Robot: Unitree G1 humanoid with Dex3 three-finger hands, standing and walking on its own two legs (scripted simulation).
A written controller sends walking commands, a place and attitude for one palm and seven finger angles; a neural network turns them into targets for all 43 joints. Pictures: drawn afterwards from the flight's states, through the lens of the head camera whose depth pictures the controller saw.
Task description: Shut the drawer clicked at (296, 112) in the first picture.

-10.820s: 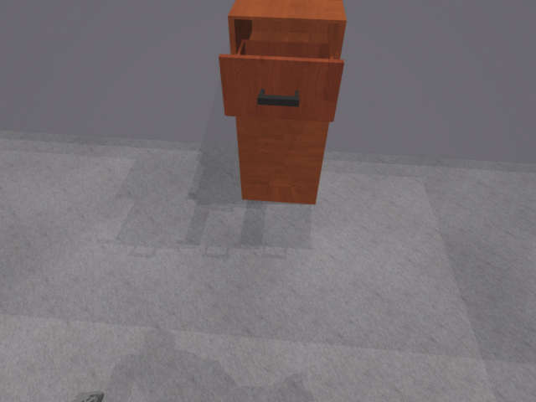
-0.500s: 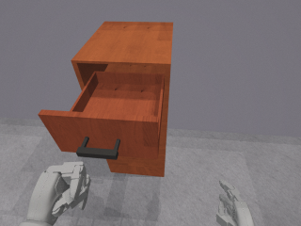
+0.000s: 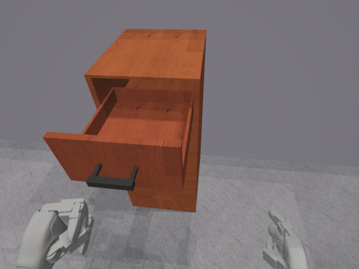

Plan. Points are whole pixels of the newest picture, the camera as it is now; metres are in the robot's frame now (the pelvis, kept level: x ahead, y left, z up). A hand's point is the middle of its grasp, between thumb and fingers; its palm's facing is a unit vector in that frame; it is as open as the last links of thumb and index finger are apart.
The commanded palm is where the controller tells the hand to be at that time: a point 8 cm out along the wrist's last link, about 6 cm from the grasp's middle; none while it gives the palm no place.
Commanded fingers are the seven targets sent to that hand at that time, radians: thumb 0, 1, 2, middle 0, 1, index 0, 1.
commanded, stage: bring the fist close to the handle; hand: left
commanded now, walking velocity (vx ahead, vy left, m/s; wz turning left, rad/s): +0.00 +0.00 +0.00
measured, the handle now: (113, 176) +0.32 +0.21 +0.03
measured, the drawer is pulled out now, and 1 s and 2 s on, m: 0.28 0.28 0.26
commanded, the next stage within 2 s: push the drawer shut in 1.32 s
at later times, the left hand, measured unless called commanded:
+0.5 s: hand (107, 221) +0.20 +0.17 +0.07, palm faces -0.02 -1.00 -0.05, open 3.3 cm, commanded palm +0.18 +0.22 +0.07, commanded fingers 0.00 0.90 0.90 -1.40 -1.60 -1.40 -1.60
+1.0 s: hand (123, 214) +0.23 +0.16 +0.02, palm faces -0.04 -1.00 -0.05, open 3.3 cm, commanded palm +0.21 +0.22 +0.03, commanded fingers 0.00 0.90 0.90 -1.40 -1.60 -1.40 -1.60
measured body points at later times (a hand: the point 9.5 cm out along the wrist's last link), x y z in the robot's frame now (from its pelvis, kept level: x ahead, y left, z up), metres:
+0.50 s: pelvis -0.01 +0.01 -0.01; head +0.02 +0.00 +0.44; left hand +0.19 +0.22 +0.07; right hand +0.17 -0.22 -0.08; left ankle +0.00 +0.13 -0.71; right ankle -0.02 -0.09 -0.71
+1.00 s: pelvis -0.01 +0.01 -0.04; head +0.05 +0.01 +0.41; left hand +0.23 +0.21 +0.03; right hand +0.16 -0.22 -0.12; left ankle +0.00 +0.13 -0.71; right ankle -0.02 -0.09 -0.71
